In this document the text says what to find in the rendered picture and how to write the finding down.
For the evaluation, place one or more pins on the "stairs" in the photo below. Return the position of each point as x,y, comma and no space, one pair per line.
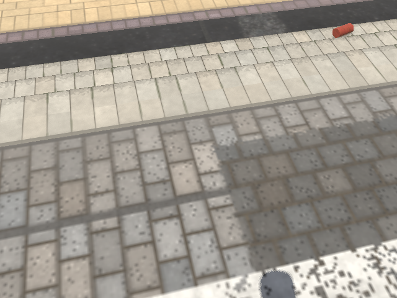
111,69

